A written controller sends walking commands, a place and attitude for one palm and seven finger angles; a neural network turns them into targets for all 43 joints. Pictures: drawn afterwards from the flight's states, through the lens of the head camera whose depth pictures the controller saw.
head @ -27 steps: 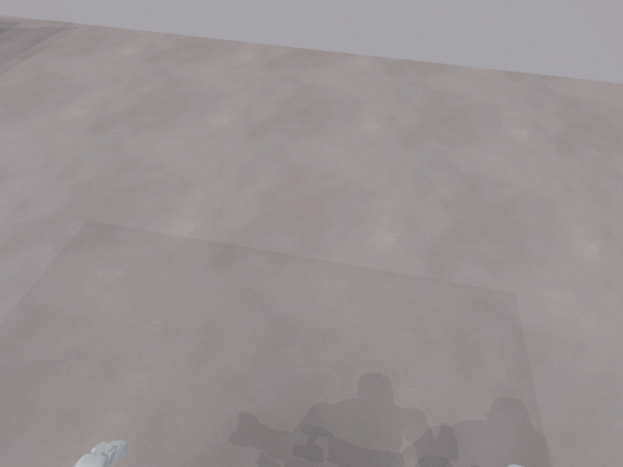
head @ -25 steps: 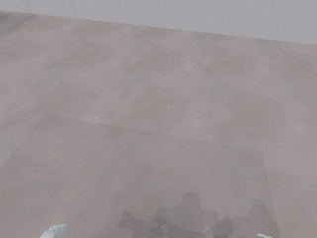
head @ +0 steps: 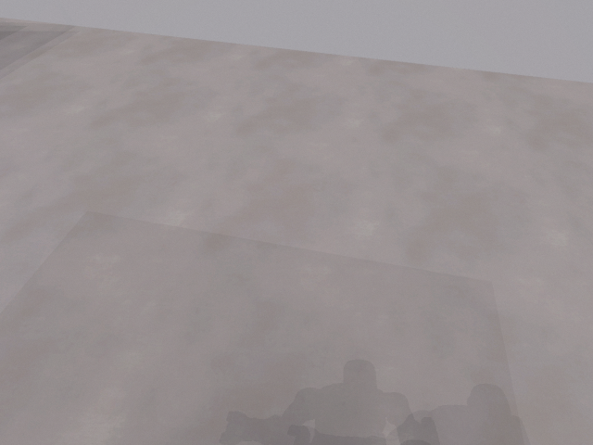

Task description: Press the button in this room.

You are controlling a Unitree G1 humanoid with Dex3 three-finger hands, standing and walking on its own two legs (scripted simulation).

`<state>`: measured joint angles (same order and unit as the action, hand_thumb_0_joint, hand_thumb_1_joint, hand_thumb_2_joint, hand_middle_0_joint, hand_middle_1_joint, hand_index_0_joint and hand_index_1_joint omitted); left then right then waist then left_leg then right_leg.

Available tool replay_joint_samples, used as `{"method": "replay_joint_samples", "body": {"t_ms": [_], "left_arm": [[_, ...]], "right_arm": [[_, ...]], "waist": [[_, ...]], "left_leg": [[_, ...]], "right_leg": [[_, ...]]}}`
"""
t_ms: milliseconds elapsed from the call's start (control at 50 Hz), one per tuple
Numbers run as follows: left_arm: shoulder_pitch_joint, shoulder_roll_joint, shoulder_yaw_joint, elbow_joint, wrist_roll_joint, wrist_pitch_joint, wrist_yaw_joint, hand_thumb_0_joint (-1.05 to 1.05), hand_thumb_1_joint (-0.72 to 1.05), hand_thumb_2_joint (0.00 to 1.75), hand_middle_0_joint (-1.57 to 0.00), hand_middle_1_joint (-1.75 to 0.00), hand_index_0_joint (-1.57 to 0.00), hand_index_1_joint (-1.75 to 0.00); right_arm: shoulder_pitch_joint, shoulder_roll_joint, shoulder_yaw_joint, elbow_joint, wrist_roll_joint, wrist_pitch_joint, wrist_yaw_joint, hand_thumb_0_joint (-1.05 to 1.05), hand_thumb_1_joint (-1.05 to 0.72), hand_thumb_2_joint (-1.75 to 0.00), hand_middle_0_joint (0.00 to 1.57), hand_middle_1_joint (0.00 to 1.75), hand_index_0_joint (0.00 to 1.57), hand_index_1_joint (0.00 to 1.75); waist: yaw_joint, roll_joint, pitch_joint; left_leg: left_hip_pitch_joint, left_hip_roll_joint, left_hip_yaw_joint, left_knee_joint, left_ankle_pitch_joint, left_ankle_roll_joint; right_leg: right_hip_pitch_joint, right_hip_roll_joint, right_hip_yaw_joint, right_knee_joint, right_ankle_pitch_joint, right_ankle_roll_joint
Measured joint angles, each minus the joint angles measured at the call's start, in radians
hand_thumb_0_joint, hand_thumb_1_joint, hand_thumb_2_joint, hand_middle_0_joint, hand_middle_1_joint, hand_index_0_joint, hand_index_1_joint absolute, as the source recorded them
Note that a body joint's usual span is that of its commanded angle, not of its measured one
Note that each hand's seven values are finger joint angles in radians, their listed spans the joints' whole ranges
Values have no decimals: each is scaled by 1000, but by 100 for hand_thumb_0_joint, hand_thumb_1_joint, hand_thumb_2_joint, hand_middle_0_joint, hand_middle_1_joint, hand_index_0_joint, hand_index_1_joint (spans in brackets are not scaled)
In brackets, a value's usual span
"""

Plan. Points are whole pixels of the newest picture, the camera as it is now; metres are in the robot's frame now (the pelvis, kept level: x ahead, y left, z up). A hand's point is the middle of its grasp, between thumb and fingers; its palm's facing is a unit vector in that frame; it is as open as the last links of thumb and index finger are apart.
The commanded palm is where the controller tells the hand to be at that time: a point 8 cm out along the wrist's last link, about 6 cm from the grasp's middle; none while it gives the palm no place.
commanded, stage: stand and wait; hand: left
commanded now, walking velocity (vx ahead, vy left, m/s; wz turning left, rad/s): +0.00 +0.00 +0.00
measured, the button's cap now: out of the picture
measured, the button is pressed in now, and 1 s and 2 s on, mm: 0 0 0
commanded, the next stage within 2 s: turn or walk to find it in 0.36 s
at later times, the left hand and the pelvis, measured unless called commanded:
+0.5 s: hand out of the picture +0.07 +0.24 -0.15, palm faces -0.02 -0.94 -0.33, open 7.4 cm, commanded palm none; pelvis -0.02 -0.01 +0.00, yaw +1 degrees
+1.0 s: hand out of the picture +0.02 +0.21 -0.17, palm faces +0.17 -0.95 -0.25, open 7.4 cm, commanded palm none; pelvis -0.04 -0.01 +0.00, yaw +11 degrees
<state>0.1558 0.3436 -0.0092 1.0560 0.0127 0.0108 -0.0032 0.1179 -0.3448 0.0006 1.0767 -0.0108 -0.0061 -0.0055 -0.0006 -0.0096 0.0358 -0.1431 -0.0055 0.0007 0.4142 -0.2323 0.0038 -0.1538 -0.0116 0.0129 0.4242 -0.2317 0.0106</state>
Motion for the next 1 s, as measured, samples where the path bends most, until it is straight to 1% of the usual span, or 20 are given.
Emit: {"method": "replay_joint_samples", "body": {"t_ms": [380, 480, 560, 660, 700, 740, 760, 780, 820, 840, 880, 920, 1000], "left_arm": [[-21, -2, -2, 26, 0, -10, -2, 0, 90, 90, -21, -30, -20, -30], [-30, -7, 3, 14, 1, -4, 1, 0, 90, 90, -21, -30, -20, -30], [-28, -27, 7, -12, 1, 11, 14, 0, 90, 90, -21, -30, -20, -30], [-2, -68, 7, -48, 4, 28, 18, 0, 90, 90, -21, -30, -20, -30], [12, -81, 7, -59, 5, 33, 20, 0, 90, 90, -21, -30, -20, -30], [25, -86, 11, -67, 6, 41, 21, 0, 90, 90, -21, -30, -20, -30], [28, -87, 13, -69, 5, 46, 22, 0, 90, 90, -21, -30, -20, -30], [27, -88, 16, -71, 4, 51, 24, 0, 90, 90, -21, -30, -20, -30], [21, -90, 22, -76, 4, 55, 27, 0, 90, 90, -21, -30, -20, -30], [18, -92, 26, -79, 4, 55, 27, 0, 90, 90, -21, -30, -20, -30], [12, -98, 32, -89, 2, 51, 27, 0, 90, 90, -21, -30, -20, -30], [7, -104, 37, -100, -1, 46, 26, 0, 90, 90, -21, -30, -20, -30], [-8, -115, 43, -120, -6, 42, 27, 0, 90, 90, -21, -30, -20, -30]], "right_arm": [[14, 2, 3, 45, 1, -4, 5, 1, -91, -90, 21, 30, 20, 30], [17, 4, 1, 34, 0, 2, 5, 0, -91, -90, 21, 30, 20, 30], [29, 21, -1, 13, -3, 19, 4, 0, -91, -90, 20, 30, 20, 30], [56, 62, -6, -19, -3, 42, 9, 0, -91, -90, 20, 30, 20, 30], [67, 83, -9, -31, -2, 46, 11, 0, -91, -90, 20, 30, 20, 30], [79, 107, -11, -43, -3, 46, 14, 0, -91, -90, 20, 30, 20, 30], [86, 120, -11, -51, -6, 44, 15, 0, -91, -90, 20, 30, 20, 30], [92, 132, -11, -58, -6, 40, 14, 0, -91, -90, 20, 30, 20, 30], [102, 154, -12, -69, -6, 34, 9, 0, -91, -90, 20, 30, 20, 30], [108, 162, -12, -74, -6, 33, 6, 0, -91, -90, 21, 30, 20, 30], [116, 170, -14, -79, -7, 35, 0, 0, -91, -90, 21, 30, 20, 30], [122, 170, -20, -83, -8, 37, -4, 0, -91, -90, 21, 30, 20, 30], [127, 157, -36, -94, -11, 43, -8, 0, -91, -90, 21, 30, 21, 30]], "waist": [[-8, 5, -9], [-13, 4, -7], [-15, 6, -5], [-14, 8, 8], [-13, -1, 17], [-13, -24, 21], [-14, -32, 23], [-15, -36, 28], [-20, -36, 36], [-22, -32, 38], [-24, -19, 39], [-26, -3, 37], [-38, 23, 29]], "left_leg": [[-2, 10, -2, -32, 37, -10], [-24, 7, -14, -13, 35, -11], [-73, 0, -34, 39, 18, -11], [-145, -12, -61, 139, -21, -4], [-163, -23, -65, 176, -38, 3], [-174, -41, -63, 194, -46, 14], [-180, -48, -64, 199, -47, 19], [-184, -52, -67, 197, -44, 23], [-183, -55, -82, 170, -21, 27], [-182, -56, -93, 152, -6, 27], [-181, -55, -115, 116, 22, 25], [-182, -54, -136, 89, 46, 20], [-191, -62, -178, 58, 81, 3]], "right_leg": [[-3, 10, -2, -31, 37, -9], [-19, 6, -14, -14, 31, -9], [-53, 0, -34, 25, 12, -6], [-98, -11, -62, 92, -22, -2], [-112, -21, -66, 127, -40, 4], [-132, -40, -64, 168, -61, 14], [-149, -44, -62, 206, -91, 17], [-171, -39, -53, 270, -151, 20], [-219, -20, -31, 418, -237, 21], [-236, -12, -26, 475, -253, 23], [-252, -1, -21, 529, -260, 28], [-247, 4, -17, 518, -260, 34], [-199, 12, 0, 406, -259, 36]]}}
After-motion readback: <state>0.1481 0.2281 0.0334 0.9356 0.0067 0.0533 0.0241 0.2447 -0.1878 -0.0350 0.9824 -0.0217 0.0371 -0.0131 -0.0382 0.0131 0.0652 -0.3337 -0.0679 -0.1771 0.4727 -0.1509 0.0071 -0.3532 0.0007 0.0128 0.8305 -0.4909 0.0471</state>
